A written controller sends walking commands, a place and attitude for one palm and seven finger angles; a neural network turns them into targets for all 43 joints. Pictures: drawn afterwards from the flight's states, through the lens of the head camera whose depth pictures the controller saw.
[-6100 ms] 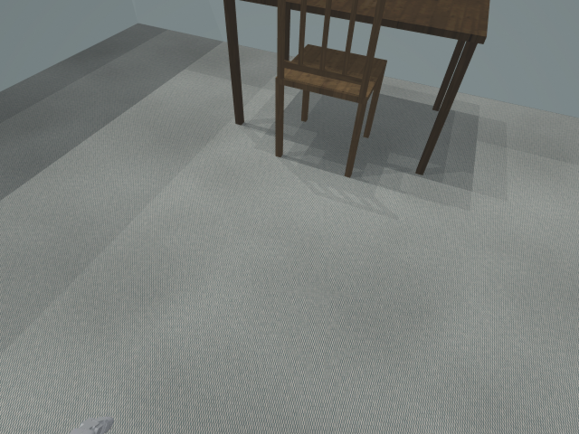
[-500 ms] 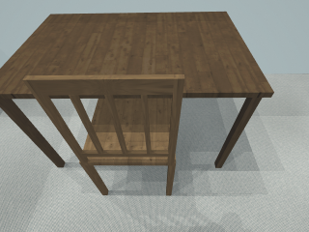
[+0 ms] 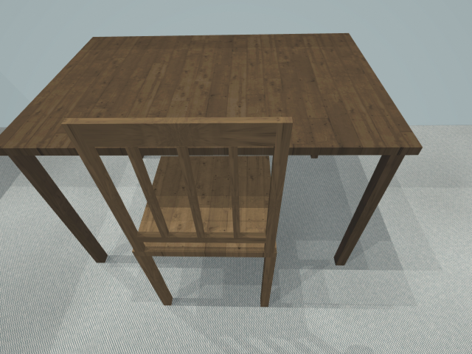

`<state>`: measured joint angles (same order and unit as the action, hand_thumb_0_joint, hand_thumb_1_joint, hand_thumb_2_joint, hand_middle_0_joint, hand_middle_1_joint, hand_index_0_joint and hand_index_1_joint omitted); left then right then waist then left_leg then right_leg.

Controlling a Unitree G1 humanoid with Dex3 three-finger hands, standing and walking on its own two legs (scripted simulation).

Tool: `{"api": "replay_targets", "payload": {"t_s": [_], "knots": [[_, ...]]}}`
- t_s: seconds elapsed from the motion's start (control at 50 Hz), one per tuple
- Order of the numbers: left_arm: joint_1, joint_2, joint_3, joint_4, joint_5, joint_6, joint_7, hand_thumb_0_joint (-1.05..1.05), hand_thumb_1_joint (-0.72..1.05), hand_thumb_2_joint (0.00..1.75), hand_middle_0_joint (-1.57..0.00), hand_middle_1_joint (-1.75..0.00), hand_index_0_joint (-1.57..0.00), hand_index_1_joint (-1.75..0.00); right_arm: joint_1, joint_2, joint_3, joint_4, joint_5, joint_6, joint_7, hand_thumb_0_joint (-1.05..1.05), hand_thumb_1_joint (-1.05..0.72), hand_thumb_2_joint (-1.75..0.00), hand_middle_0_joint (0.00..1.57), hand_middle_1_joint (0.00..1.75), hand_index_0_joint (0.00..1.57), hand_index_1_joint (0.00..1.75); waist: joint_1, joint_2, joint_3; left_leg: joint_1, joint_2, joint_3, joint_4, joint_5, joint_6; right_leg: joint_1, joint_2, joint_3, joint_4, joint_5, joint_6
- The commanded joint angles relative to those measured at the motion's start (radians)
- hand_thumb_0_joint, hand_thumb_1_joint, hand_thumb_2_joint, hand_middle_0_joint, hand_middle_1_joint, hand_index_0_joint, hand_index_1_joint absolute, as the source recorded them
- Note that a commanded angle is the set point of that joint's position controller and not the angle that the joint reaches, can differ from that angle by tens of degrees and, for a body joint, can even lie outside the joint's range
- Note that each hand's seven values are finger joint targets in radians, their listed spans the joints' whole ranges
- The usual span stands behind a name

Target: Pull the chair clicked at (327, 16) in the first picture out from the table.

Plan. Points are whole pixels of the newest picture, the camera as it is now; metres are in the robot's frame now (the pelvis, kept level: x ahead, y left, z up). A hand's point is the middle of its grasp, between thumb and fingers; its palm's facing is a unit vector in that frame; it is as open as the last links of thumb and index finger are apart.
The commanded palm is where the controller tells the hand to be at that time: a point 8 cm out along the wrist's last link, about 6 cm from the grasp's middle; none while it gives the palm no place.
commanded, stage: come to a stop and stand still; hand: left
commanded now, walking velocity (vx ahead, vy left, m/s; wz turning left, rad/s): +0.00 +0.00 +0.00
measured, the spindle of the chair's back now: (192, 197) +0.47 +0.14 -0.05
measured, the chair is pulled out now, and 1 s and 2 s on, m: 0.00 0.00 0.00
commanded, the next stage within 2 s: look again from close up in 0.18 s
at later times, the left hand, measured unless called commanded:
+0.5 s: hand out of the picture +0.02 +0.17 -0.17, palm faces +0.00 -0.98 -0.20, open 7.3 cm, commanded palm none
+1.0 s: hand out of the picture +0.03 +0.17 -0.17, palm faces +0.02 -0.98 -0.19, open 7.3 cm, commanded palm none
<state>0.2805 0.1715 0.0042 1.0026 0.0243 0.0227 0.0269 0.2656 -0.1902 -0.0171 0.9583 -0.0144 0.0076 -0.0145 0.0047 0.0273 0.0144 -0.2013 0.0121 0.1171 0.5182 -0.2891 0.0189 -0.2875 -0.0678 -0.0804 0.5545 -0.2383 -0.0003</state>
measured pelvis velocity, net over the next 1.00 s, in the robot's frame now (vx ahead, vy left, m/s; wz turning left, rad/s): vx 0.04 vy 0.00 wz -0.01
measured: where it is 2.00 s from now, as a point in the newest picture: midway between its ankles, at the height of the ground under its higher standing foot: outside the picture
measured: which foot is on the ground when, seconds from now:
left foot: down 0.00-1.00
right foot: down 0.00-1.00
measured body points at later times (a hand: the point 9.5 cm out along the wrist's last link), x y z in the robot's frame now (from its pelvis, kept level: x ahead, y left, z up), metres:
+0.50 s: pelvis +0.02 +0.00 +0.01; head +0.04 -0.01 +0.46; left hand +0.03 +0.22 -0.15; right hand +0.00 -0.21 -0.16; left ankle +0.00 +0.11 -0.73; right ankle +0.04 -0.12 -0.73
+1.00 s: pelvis +0.04 +0.00 +0.01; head +0.05 -0.01 +0.46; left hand +0.03 +0.22 -0.15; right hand +0.03 -0.22 -0.16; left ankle +0.00 +0.11 -0.73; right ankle +0.04 -0.12 -0.73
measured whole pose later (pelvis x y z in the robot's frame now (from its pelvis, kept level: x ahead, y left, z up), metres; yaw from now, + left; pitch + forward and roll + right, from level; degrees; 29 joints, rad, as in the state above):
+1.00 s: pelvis +0.04 +0.00 +0.01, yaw -1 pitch -1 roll +1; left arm 0.29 0.14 -0.01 1.12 0.02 -0.01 0.03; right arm 0.28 -0.14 0.01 1.14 0.00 -0.03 -0.03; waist 0.01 0.00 0.04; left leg -0.09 0.01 0.12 0.40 -0.28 0.01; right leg -0.20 -0.05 -0.08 0.46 -0.24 0.01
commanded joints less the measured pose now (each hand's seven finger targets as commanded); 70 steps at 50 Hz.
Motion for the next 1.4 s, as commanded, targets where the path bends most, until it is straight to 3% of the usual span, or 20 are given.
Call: {"api": "replay_targets", "payload": {"t_s": [0.0,0.26,0.48,0.56,0.68,1.04,1.06,1.08,1.1,1.12,1.14,1.16,1.18,1.2,1.22,1.26,1.28,1.3,1.34,1.38], "knots": [[0.012,0.118,0.02,-0.056,-0.005,-0.027,0.004,0.0,0.9,0.9,-0.2,-0.3,-0.2,-0.3,0.055,-0.092,-0.007,-0.036,-0.007,-0.017,0.007,0.0,-0.9,-0.9,0.2,0.3,0.2,0.3,-0.012,-0.035,0.074,-0.107,0.093,-0.148,-0.213,-0.138,0.021,-0.02,-0.034,0.108,-0.152,-0.156,-0.034],[0.051,0.095,0.005,0.032,-0.014,-0.049,0.007,0.0,0.9,0.9,-0.2,-0.3,-0.2,-0.3,0.104,-0.056,0.018,0.082,0.003,-0.039,0.0,0.0,-0.9,-0.9,0.2,0.3,0.2,0.3,-0.004,-0.037,0.015,-0.011,0.094,-0.109,-0.183,0.106,0.012,0.065,-0.062,0.095,-0.145,0.08,-0.032],[0.06,0.074,0.001,0.086,-0.014,-0.048,0.01,0.0,0.9,0.9,-0.2,-0.3,-0.2,-0.3,0.103,-0.025,0.019,0.144,0.006,-0.04,-0.009,0.0,-0.9,-0.9,0.2,0.3,0.2,0.3,0.001,-0.018,0.058,0.012,0.1,-0.1,-0.194,0.149,0.011,0.068,-0.057,0.086,-0.154,0.136,-0.032],[0.065,0.07,0.001,0.091,-0.013,-0.052,0.013,0.0,0.9,0.9,-0.2,-0.3,-0.2,-0.3,0.107,-0.029,0.018,0.149,0.006,-0.043,-0.012,0.0,-0.9,-0.9,0.2,0.3,0.2,0.3,-0.003,-0.031,0.025,0.047,0.102,-0.095,-0.18,0.209,0.009,0.088,-0.061,0.084,-0.14,0.207,-0.031],[0.062,0.068,0.001,0.094,-0.012,-0.049,0.013,0.0,0.9,0.9,-0.2,-0.3,-0.2,-0.3,0.097,-0.024,0.017,0.155,0.006,-0.04,-0.014,0.0,-0.9,-0.9,0.2,0.3,0.2,0.3,-0.001,-0.038,0.065,0.046,0.106,-0.096,-0.192,0.216,0.01,0.073,-0.057,0.079,-0.149,0.206,-0.03],[0.082,0.063,0.002,0.098,-0.01,-0.05,0.014,0.0,0.9,0.9,-0.2,-0.3,-0.2,-0.3,0.099,-0.024,0.018,0.162,0.007,-0.041,-0.015,0.0,-0.9,-0.9,0.2,0.3,0.2,0.3,0.0,-0.035,0.047,0.071,0.103,-0.094,-0.198,0.205,0.009,0.086,-0.057,0.086,-0.165,0.206,-0.032],[0.132,0.098,0.003,0.138,-0.001,-0.066,0.052,0.0,0.9,0.9,-0.2,-0.3,-0.2,-0.3,0.009,-0.08,0.003,0.094,0.012,-0.047,-0.008,0.0,-0.9,-0.9,0.2,0.3,0.2,0.3,0.023,-0.137,0.072,-0.053,0.134,-0.068,0.02,0.326,-0.02,0.105,-0.106,0.127,-0.121,0.612,-0.013],[-0.577,0.437,0.264,-1.335,-0.186,-0.255,0.061,0.0,0.88,0.89,-0.2,-0.3,-0.2,-0.3,-0.01,-0.25,-0.06,-0.178,0.002,-0.172,-0.103,0.0,-0.9,-0.9,0.2,0.3,0.2,0.3,-0.102,0.183,-0.302,0.219,0.019,-0.074,-0.075,0.411,-0.024,0.156,-0.001,0.071,-0.121,0.542,0.007],[-0.245,0.211,0.074,-1.127,-0.101,-0.19,0.08,0.0,0.85,0.88,-0.2,-0.29,-0.2,-0.29,-0.079,-0.16,0.002,-0.175,0.032,-0.274,-0.111,0.0,-0.9,-0.9,0.2,0.3,0.2,0.3,0.006,0.28,-0.278,0.218,0.042,-0.074,-0.118,0.569,-0.045,0.154,-0.003,0.062,-0.076,0.273,-0.058],[0.032,0.002,-0.021,-0.89,-0.14,-0.064,0.098,0.0,0.83,0.87,-0.19,-0.29,-0.19,-0.29,-0.066,-0.131,0.002,-0.18,0.051,-0.318,-0.076,0.0,-0.9,-0.9,0.2,0.3,0.2,0.3,-0.007,0.108,-0.167,0.123,0.047,-0.094,-0.114,0.592,-0.049,0.078,0.016,-0.004,-0.049,0.163,-0.042],[-0.025,-0.026,-0.075,-1.027,-0.166,-0.072,0.077,0.0,0.81,0.86,-0.19,-0.29,-0.19,-0.29,-0.038,-0.178,-0.001,-0.197,0.06,-0.329,-0.066,0.0,-0.9,-0.9,0.2,0.3,0.2,0.3,-0.017,-0.005,-0.135,0.079,0.042,-0.103,-0.077,0.44,-0.033,0.049,0.026,-0.011,-0.058,0.16,-0.023],[-0.05,0.015,-0.05,-1.078,-0.164,-0.11,0.061,0.0,0.78,0.85,-0.19,-0.28,-0.19,-0.28,-0.057,-0.2,-0.009,-0.237,0.051,-0.351,-0.066,0.0,-0.9,-0.9,0.2,0.3,0.2,0.3,-0.028,-0.061,-0.134,0.023,0.02,-0.109,-0.049,0.287,-0.017,0.014,0.03,-0.006,-0.064,0.133,-0.016],[0.027,-0.012,-0.045,-0.957,-0.16,-0.126,0.043,0.0,0.76,0.84,-0.19,-0.28,-0.19,-0.28,-0.064,-0.196,-0.01,-0.259,0.038,-0.357,-0.063,0.0,-0.9,-0.9,0.2,0.3,0.2,0.3,-0.056,-0.163,-0.021,-0.083,0.007,-0.124,-0.024,0.152,-0.006,-0.069,0.037,-0.025,-0.069,0.05,-0.013],[-0.035,-0.01,-0.02,-0.906,-0.171,-0.184,0.016,0.0,0.74,0.83,-0.18,-0.27,-0.18,-0.27,-0.042,-0.217,-0.02,-0.28,0.028,-0.365,-0.048,0.0,-0.9,-0.9,0.2,0.3,0.2,0.3,-0.075,-0.282,0.035,-0.187,-0.009,-0.145,0.019,0.036,-0.005,-0.174,0.037,-0.033,-0.052,-0.06,-0.007],[0.003,-0.021,0.0,-0.848,-0.185,-0.258,-0.023,0.0,0.71,0.82,-0.18,-0.27,-0.18,-0.27,-0.051,-0.219,-0.037,-0.311,0.019,-0.375,-0.035,0.0,-0.9,-0.9,0.2,0.3,0.2,0.3,-0.056,-0.322,0.019,-0.262,-0.014,-0.147,0.063,-0.052,-0.01,-0.245,0.035,-0.026,-0.017,-0.165,-0.008],[0.201,-0.015,0.083,-0.749,-0.23,-0.421,-0.124,0.0,0.67,0.8,-0.18,-0.26,-0.18,-0.26,-0.086,-0.209,-0.055,-0.371,0.01,-0.39,0.0,0.0,-0.9,-0.9,0.2,0.3,0.2,0.3,0.023,-0.298,-0.059,-0.396,-0.025,-0.132,0.167,-0.1,-0.028,-0.308,0.036,-0.01,0.097,-0.242,-0.024],[0.284,0.016,0.143,-0.737,-0.245,-0.502,-0.187,0.0,0.64,0.79,-0.17,-0.26,-0.17,-0.26,-0.082,-0.204,-0.064,-0.395,0.018,-0.392,0.027,0.0,-0.9,-0.9,0.2,0.3,0.2,0.3,0.073,-0.156,-0.14,-0.421,-0.035,-0.115,0.212,-0.057,-0.041,-0.277,0.033,0.012,0.172,-0.182,-0.045],[0.303,0.025,0.161,-0.771,-0.264,-0.588,-0.249,0.0,0.62,0.78,-0.17,-0.26,-0.17,-0.26,-0.105,-0.2,-0.065,-0.428,0.016,-0.392,0.048,0.0,-0.9,-0.9,0.2,0.3,0.2,0.3,0.088,-0.075,-0.196,-0.457,-0.041,-0.101,0.271,-0.028,-0.048,-0.292,0.028,0.019,0.252,-0.118,-0.054],[0.227,0.091,0.222,-0.797,-0.262,-0.719,-0.336,0.0,0.57,0.76,-0.17,-0.25,-0.17,-0.25,-0.142,-0.203,-0.082,-0.481,0.016,-0.386,0.07,0.0,-0.9,-0.9,0.2,0.3,0.2,0.3,0.083,-0.054,-0.227,-0.587,-0.045,-0.085,0.39,-0.063,-0.04,-0.391,0.022,0.047,0.366,-0.131,-0.058],[0.237,0.127,0.256,-0.808,-0.259,-0.685,-0.348,0.0,0.53,0.74,-0.16,-0.24,-0.16,-0.24,-0.164,-0.208,-0.089,-0.539,0.03,-0.354,0.073,0.0,-0.9,-0.9,0.2,0.3,0.2,0.3,0.094,-0.074,-0.227,-0.674,-0.049,-0.079,0.426,-0.142,-0.025,-0.433,0.024,0.073,0.381,-0.233,-0.055]]}}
